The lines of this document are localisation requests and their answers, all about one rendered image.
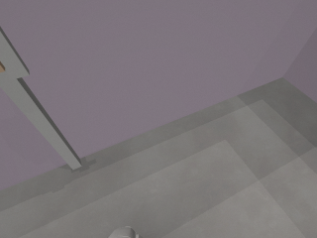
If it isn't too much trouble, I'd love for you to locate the panel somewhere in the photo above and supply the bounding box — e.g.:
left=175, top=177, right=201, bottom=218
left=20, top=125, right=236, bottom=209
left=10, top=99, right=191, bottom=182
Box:
left=0, top=27, right=82, bottom=170

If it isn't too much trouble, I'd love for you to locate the robot left thigh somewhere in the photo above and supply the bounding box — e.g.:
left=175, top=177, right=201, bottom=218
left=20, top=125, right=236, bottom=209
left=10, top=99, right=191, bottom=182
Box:
left=108, top=227, right=140, bottom=238

